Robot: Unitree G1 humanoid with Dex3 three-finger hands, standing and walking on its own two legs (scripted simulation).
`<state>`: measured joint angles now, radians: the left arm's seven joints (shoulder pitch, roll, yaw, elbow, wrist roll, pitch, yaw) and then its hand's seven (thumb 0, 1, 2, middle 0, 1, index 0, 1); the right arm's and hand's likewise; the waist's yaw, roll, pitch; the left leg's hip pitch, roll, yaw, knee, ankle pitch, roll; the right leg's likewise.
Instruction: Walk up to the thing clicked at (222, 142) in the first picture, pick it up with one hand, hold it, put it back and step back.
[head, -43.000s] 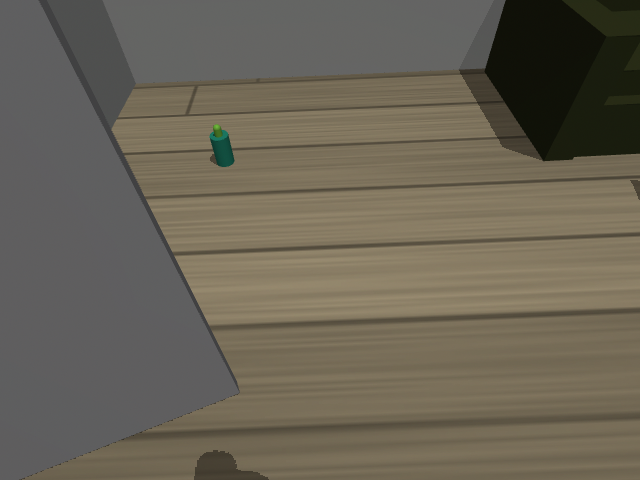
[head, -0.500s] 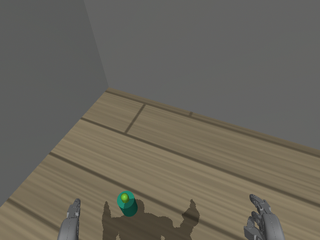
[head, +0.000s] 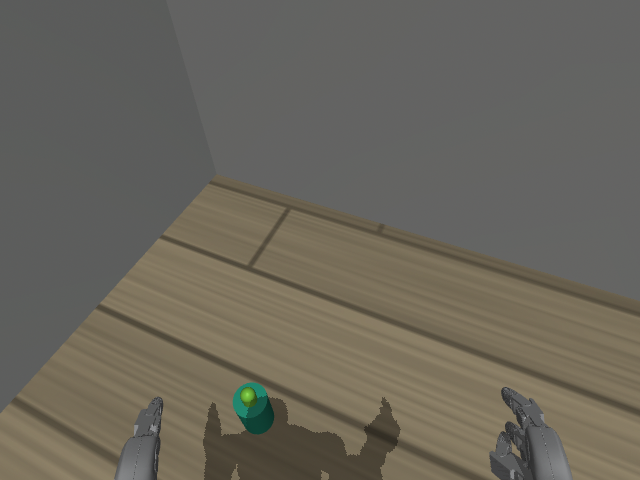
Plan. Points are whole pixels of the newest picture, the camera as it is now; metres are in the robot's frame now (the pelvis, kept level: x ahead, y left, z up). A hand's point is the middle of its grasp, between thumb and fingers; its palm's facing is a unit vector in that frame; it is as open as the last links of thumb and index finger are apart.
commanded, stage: stand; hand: left
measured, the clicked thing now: (253, 406) +0.41 +0.21 -0.62
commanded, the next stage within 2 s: none
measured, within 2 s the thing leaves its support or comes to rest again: neither
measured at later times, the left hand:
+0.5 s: hand out of the picture +0.12 +0.23 -0.11, palm faces -0.02 -0.94 -0.34, open 7.8 cm
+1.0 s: hand out of the picture +0.03 +0.26 -0.11, palm faces +0.01 -0.94 -0.34, open 7.4 cm
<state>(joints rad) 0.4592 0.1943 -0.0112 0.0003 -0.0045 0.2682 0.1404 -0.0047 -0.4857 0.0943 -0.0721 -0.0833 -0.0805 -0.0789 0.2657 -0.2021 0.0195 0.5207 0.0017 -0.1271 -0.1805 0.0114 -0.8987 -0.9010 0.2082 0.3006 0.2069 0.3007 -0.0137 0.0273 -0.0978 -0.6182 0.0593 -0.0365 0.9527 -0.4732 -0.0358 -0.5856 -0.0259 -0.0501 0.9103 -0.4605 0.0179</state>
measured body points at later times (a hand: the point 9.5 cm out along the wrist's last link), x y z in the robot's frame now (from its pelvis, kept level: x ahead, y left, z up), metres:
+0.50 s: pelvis -0.01 +0.00 +0.02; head +0.01 +0.01 +0.47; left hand +0.12 +0.28 -0.08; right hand +0.12 -0.27 -0.09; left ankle +0.00 +0.14 -0.69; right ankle +0.00 -0.13 -0.69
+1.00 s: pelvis -0.02 +0.01 +0.05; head -0.02 +0.01 +0.50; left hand +0.03 +0.30 -0.08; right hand +0.06 -0.27 -0.09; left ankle +0.00 +0.14 -0.69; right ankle +0.00 -0.13 -0.69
